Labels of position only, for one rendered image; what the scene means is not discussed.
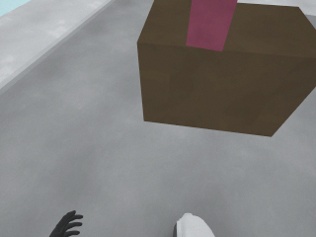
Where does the robot right thigh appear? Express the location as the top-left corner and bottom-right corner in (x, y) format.
(177, 215), (215, 237)

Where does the carton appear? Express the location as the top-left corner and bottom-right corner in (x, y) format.
(186, 0), (238, 52)

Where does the pedestal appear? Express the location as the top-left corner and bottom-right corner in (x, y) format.
(137, 0), (316, 137)

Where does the left robot hand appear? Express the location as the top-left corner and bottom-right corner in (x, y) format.
(49, 210), (83, 237)

